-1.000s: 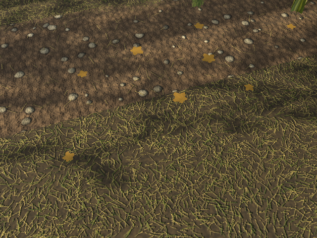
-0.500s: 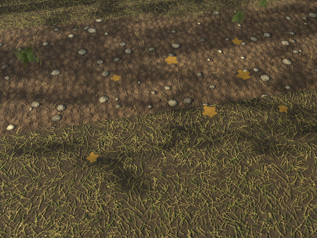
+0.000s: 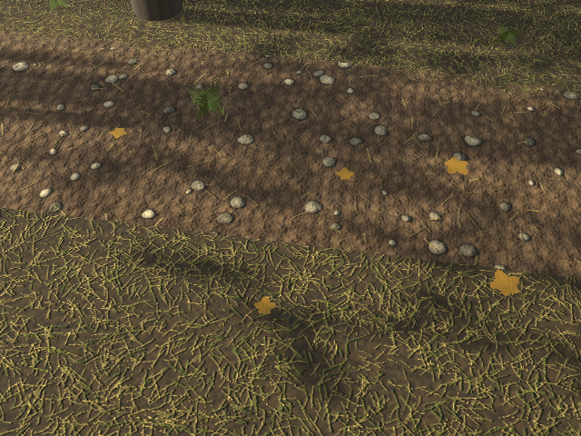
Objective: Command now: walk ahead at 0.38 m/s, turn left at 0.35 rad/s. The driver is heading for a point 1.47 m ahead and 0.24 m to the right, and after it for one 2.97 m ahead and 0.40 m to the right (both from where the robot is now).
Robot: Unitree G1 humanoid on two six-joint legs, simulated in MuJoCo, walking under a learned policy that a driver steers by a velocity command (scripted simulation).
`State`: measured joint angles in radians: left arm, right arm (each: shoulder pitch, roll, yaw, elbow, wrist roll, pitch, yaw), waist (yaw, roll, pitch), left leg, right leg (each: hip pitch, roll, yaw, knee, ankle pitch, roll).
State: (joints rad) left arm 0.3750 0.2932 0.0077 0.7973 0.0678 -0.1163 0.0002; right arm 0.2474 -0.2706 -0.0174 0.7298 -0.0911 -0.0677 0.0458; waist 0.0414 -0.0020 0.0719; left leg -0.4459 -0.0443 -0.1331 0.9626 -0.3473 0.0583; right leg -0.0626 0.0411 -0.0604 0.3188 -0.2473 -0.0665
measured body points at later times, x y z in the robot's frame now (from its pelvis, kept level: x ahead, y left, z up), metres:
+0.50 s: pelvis +0.25 +0.05 -0.02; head +0.27 +0.05 +0.43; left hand +0.33 +0.31 -0.15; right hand +0.29 -0.21 -0.15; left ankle +0.24 +0.14 -0.75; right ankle +0.23 -0.08 -0.66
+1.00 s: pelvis +0.57 -0.03 -0.19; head +0.62 -0.04 +0.25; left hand +0.77 +0.17 -0.32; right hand +0.52 -0.29 -0.33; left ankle +0.49 +0.16 -0.71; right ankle +0.62 -0.12 -0.91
